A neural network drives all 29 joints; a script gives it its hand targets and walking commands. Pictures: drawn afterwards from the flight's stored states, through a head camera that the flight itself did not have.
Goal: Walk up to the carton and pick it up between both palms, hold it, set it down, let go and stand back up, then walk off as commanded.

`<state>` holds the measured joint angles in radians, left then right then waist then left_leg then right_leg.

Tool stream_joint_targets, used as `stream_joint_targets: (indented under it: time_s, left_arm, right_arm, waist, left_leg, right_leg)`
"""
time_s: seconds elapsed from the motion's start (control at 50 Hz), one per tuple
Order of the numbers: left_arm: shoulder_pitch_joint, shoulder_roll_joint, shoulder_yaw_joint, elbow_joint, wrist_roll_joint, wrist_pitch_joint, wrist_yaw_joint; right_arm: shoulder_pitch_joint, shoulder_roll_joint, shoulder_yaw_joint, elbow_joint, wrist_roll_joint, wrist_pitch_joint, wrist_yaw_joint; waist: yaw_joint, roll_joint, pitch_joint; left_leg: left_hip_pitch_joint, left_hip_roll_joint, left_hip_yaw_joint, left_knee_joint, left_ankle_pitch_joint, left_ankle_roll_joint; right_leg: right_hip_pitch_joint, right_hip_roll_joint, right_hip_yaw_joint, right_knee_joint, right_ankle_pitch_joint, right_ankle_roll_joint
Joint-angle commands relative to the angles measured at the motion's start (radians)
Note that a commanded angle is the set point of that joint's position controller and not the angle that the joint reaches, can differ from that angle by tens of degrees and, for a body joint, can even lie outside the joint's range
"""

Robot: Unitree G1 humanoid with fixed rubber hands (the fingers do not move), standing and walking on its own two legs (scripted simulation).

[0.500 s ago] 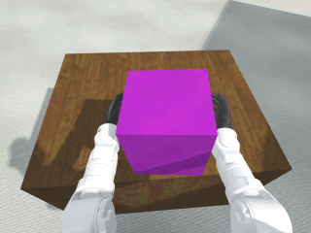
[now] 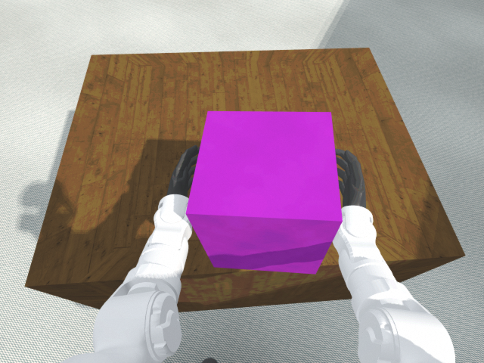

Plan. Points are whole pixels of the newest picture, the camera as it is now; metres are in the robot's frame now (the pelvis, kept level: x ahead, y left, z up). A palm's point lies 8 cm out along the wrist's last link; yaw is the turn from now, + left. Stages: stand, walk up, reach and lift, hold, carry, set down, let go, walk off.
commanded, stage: set down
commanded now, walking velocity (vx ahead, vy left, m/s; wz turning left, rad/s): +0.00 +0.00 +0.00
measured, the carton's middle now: (265, 198) +0.39 -0.02 -0.03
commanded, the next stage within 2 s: none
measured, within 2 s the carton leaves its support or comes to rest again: neither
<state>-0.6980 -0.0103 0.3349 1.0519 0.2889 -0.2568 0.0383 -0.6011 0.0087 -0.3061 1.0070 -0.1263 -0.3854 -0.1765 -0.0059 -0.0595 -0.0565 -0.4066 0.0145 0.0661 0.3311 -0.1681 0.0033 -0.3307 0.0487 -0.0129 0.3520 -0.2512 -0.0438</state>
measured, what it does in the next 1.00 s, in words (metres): stands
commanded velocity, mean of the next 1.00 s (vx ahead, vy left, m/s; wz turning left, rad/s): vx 0.00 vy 0.00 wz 0.00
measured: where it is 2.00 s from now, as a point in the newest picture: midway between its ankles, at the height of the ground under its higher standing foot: outside the picture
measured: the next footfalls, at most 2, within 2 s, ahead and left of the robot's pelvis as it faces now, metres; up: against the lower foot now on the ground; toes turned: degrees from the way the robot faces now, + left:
none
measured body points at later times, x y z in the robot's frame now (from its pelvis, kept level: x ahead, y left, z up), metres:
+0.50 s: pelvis +0.00 +0.00 +0.00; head +0.11 +0.01 +0.43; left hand +0.42 +0.14 -0.01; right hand +0.39 -0.17 -0.01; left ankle -0.02 +0.12 -0.74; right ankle -0.08 -0.08 -0.74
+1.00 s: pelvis -0.01 +0.00 +0.00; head +0.12 +0.01 +0.43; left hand +0.42 +0.13 -0.02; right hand +0.39 -0.17 -0.02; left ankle -0.02 +0.12 -0.74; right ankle -0.08 -0.08 -0.74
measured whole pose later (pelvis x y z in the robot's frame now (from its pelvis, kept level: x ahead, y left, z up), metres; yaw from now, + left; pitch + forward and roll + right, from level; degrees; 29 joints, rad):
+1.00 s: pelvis -0.01 +0.00 +0.00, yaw +0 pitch +21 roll +1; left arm -0.78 0.00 0.39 1.20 0.29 -0.47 0.04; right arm -0.62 0.01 -0.37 1.06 -0.17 -0.50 -0.18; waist -0.01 -0.05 -0.10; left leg -0.55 0.02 0.07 0.34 -0.15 0.00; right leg -0.49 0.05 -0.01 0.39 -0.25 -0.04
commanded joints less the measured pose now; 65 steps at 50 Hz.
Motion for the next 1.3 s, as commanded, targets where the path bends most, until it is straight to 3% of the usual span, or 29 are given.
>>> stream_joint_targets:
  time_s: [0.0, 0.14, 0.38, 0.64, 1.06, 1.28]
  left_arm:
    - [-0.623, -0.544, -0.172, -0.052, 0.031, -0.153, -0.100]
    - [-0.554, -0.518, -0.145, 0.042, 0.042, -0.189, -0.112]
    - [-0.536, -0.493, -0.098, 0.115, 0.065, -0.223, -0.123]
    - [-0.540, -0.474, -0.062, 0.150, 0.089, -0.238, -0.119]
    - [-0.501, -0.440, 0.011, 0.198, 0.123, -0.253, -0.128]
    - [-0.493, -0.416, 0.053, 0.201, 0.147, -0.248, -0.129]
  right_arm:
    - [-0.634, 0.696, 0.213, 0.001, -0.289, -0.096, 0.187]
    - [-0.609, 0.675, 0.233, 0.034, -0.293, -0.121, 0.182]
    - [-0.605, 0.648, 0.226, 0.066, -0.303, -0.139, 0.188]
    - [-0.581, 0.627, 0.175, 0.095, -0.331, -0.136, 0.198]
    - [-0.548, 0.618, 0.127, 0.110, -0.366, -0.148, 0.202]
    - [-0.529, 0.617, 0.084, 0.120, -0.384, -0.137, 0.208]
  waist:
    - [0.070, 0.074, -0.770]
    - [0.075, 0.040, -0.757]
    - [0.085, 0.005, -0.701]
    - [0.082, 0.015, -0.667]
    - [0.082, 0.001, -0.624]
    - [0.081, 0.007, -0.590]
  left_leg:
    - [0.333, 0.034, -0.003, 0.147, 0.624, -0.023]
    - [0.207, 0.023, 0.003, 0.137, 0.555, -0.015]
    - [0.069, 0.012, 0.014, 0.101, 0.419, -0.006]
    - [0.047, 0.012, 0.028, 0.105, 0.391, -0.012]
    - [-0.043, 0.007, 0.033, 0.105, 0.316, 0.001]
    - [-0.066, 0.006, 0.040, 0.120, 0.283, 0.009]
  right_leg:
    - [0.040, -0.067, -0.028, 0.077, 0.828, 0.085]
    - [0.126, -0.076, -0.013, 0.113, 0.946, 0.100]
    - [0.201, -0.087, 0.003, 0.127, 0.958, 0.112]
    - [0.179, -0.080, 0.001, 0.118, 0.837, 0.101]
    - [0.183, -0.088, 0.011, 0.139, 0.789, 0.109]
    - [0.151, -0.086, 0.011, 0.144, 0.699, 0.104]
